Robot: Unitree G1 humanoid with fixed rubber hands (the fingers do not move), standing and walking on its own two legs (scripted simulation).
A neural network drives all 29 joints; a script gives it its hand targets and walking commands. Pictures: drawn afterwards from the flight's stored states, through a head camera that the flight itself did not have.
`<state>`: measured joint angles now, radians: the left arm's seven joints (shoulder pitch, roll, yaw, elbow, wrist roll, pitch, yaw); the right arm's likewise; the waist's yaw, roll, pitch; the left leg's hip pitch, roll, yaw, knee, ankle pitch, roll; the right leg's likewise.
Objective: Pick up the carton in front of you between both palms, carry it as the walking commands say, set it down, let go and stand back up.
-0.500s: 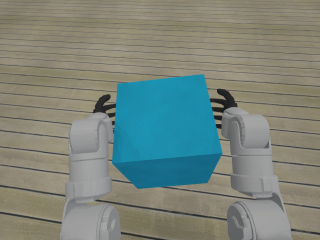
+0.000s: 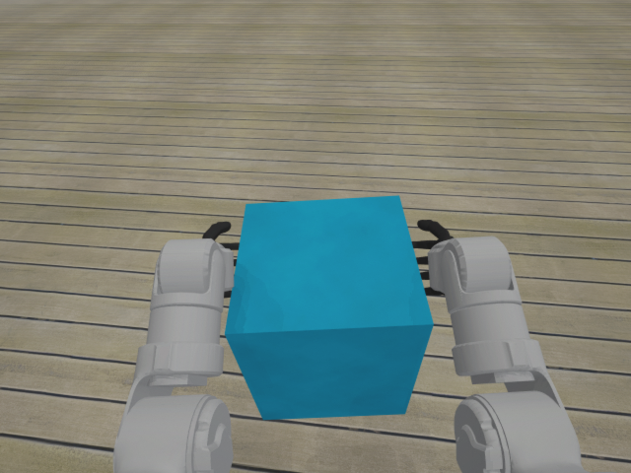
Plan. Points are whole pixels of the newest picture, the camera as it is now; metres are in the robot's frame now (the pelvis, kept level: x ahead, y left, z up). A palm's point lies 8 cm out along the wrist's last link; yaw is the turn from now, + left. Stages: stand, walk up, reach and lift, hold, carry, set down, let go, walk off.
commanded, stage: carry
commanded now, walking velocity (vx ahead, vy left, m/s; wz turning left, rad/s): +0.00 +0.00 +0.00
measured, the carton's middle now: (328, 312) +0.36 +0.00 +0.04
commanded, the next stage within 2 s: hold in 1.30 s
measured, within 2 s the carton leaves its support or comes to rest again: neither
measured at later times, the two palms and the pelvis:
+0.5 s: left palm (214, 323) +0.30 +0.14 +0.10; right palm (454, 320) +0.29 -0.15 +0.09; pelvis -0.03 +0.00 +0.00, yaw +0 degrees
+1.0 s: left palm (215, 379) +0.25 +0.14 +0.05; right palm (464, 377) +0.25 -0.16 +0.05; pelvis -0.04 -0.01 +0.00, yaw +0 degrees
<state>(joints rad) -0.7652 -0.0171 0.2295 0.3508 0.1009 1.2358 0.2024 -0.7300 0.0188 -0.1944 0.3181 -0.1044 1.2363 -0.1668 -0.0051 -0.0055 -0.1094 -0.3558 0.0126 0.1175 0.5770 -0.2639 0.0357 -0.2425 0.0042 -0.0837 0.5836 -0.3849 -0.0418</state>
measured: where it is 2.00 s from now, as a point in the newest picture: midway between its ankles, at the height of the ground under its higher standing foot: outside the picture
